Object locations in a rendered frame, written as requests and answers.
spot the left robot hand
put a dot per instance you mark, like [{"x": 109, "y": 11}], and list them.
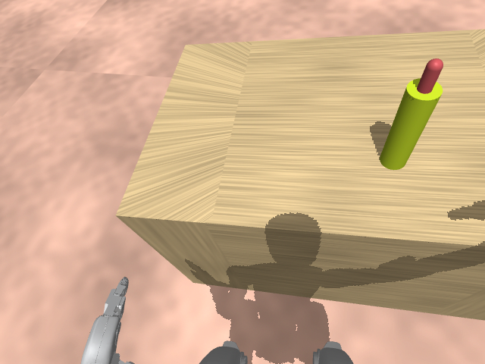
[{"x": 102, "y": 341}]

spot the bottle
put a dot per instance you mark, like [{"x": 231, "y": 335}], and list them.
[{"x": 418, "y": 102}]

